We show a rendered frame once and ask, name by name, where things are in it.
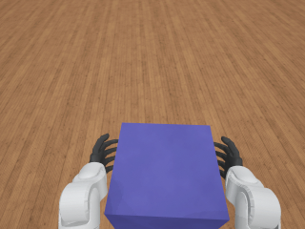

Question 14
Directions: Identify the carton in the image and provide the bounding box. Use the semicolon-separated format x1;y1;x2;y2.
104;122;230;229

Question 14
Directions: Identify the left robot forearm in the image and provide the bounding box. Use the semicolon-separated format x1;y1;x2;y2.
58;162;108;229

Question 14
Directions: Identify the left robot hand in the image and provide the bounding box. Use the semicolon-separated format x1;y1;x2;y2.
89;134;119;174

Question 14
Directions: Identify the right robot hand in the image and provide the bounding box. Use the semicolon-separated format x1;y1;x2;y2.
213;136;243;180

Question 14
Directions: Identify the right robot forearm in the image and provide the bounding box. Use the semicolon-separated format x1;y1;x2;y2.
225;165;281;229

